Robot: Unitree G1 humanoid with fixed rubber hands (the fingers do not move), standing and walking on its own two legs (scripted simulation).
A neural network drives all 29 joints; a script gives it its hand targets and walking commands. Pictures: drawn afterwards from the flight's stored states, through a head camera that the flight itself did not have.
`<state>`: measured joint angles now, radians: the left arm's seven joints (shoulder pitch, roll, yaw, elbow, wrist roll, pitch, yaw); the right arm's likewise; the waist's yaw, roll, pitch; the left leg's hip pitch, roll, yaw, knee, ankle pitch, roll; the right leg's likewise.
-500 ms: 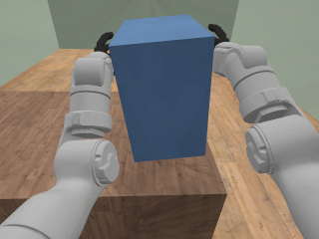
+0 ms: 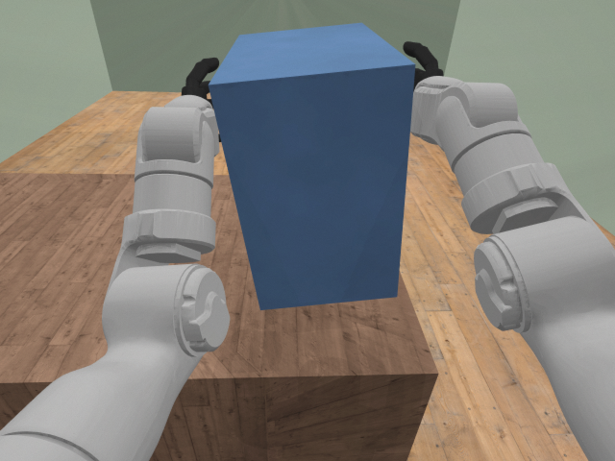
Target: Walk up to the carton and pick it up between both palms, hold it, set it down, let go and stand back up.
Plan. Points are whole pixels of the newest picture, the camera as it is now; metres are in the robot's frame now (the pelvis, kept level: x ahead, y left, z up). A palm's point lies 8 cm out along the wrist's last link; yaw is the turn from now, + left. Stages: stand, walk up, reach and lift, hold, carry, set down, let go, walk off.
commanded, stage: hold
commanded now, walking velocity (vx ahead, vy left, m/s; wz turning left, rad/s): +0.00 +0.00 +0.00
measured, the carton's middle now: (313, 158) +0.39 +0.00 +0.28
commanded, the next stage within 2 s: none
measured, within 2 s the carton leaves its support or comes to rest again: neither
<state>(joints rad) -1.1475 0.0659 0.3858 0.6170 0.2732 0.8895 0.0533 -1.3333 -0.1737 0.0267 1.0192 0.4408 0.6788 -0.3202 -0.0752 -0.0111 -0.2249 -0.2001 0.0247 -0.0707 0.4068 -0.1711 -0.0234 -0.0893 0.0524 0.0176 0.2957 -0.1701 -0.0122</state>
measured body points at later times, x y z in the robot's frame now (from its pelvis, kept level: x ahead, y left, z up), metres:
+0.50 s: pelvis +0.00 +0.00 +0.00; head -0.10 +0.03 +0.44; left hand +0.38 +0.14 +0.34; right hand +0.38 -0.12 +0.36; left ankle +0.03 +0.13 -0.75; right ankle +0.00 -0.11 -0.75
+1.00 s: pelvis +0.00 +0.00 +0.00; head -0.11 +0.02 +0.44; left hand +0.38 +0.14 +0.34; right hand +0.38 -0.12 +0.36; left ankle +0.03 +0.13 -0.75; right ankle +0.00 -0.11 -0.75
